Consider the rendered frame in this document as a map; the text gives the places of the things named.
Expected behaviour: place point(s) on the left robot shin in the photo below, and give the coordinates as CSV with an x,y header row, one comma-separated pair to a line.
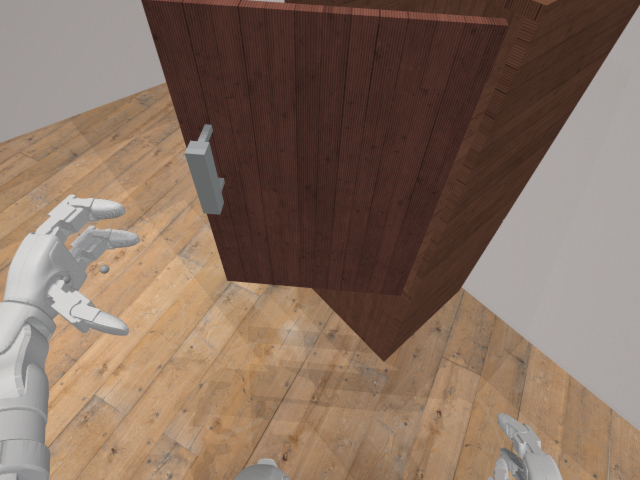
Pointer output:
x,y
267,461

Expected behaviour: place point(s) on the handle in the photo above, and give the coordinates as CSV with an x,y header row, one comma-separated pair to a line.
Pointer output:
x,y
202,167

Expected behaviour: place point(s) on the right robot hand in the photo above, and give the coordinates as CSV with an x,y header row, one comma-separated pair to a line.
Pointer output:
x,y
536,465

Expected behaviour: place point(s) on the cupboard door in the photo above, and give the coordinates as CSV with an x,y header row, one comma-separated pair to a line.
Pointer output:
x,y
335,129

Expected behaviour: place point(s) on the left robot hand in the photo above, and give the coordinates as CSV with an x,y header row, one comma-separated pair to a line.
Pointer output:
x,y
41,260

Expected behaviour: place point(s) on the robot left forearm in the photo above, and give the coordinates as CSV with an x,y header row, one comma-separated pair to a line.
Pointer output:
x,y
25,330

